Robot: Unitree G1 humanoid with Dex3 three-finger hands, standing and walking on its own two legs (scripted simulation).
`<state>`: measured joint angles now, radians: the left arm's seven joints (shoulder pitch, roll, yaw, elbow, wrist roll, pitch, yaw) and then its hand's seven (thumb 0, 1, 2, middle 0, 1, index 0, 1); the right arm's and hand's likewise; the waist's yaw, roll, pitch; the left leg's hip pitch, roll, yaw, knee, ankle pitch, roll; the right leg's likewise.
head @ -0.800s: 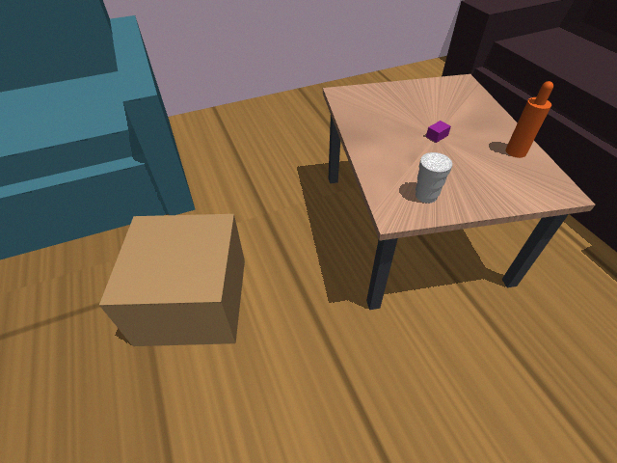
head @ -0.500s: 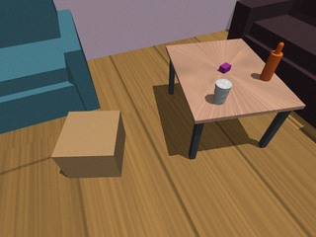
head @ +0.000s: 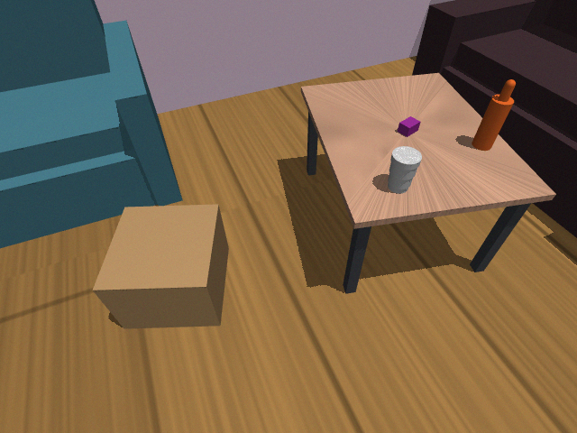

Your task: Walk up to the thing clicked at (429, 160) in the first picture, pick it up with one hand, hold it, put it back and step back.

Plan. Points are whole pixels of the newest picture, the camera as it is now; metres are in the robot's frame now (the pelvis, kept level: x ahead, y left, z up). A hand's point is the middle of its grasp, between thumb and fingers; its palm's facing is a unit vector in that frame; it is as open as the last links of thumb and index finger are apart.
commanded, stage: stand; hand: right
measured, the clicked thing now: (402, 171) +0.89 -0.32 -0.25
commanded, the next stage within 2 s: walk up in 0.32 s
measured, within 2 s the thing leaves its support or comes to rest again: neither
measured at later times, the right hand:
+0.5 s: hand out of the picture +0.05 -0.31 -0.15, palm faces +0.00 +0.91 -0.41, open 7.3 cm
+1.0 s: hand (544, 369) +0.26 -0.40 -0.14, palm faces -0.13 +0.87 -0.48, open 7.3 cm
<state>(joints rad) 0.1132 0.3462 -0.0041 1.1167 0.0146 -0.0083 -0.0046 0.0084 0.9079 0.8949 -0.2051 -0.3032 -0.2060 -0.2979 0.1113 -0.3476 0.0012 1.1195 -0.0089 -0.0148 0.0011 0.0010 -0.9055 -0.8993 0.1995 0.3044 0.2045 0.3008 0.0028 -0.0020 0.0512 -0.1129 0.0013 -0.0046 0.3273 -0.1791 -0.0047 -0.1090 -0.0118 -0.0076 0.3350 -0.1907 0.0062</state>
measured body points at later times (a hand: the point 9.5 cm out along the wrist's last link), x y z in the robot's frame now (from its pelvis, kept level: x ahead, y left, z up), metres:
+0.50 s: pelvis +0.02 -0.03 -0.01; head +0.03 -0.02 +0.44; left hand +0.10 +0.30 -0.13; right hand +0.05 -0.35 -0.12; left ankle +0.00 +0.12 -0.75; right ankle +0.03 -0.17 -0.71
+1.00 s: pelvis +0.16 -0.12 -0.03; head +0.17 -0.08 +0.42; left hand +0.16 +0.20 -0.17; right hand +0.27 -0.44 -0.11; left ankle +0.23 -0.01 -0.75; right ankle +0.13 -0.23 -0.74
